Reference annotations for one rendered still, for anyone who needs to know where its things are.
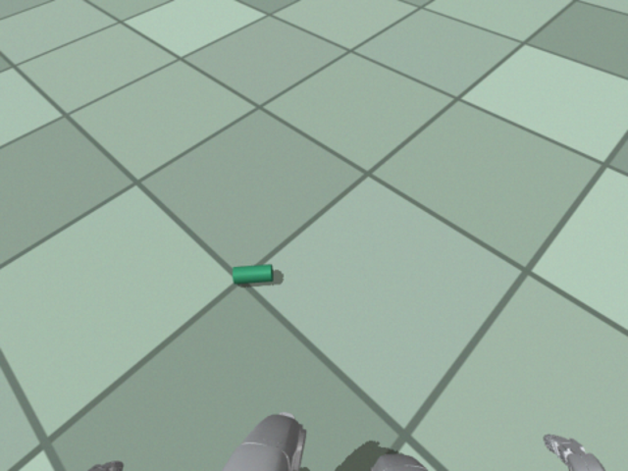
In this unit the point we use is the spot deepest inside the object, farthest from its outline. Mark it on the right robot hand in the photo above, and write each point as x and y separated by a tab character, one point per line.
572	454

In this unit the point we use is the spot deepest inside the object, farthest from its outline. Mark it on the can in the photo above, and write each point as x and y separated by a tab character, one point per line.
253	274

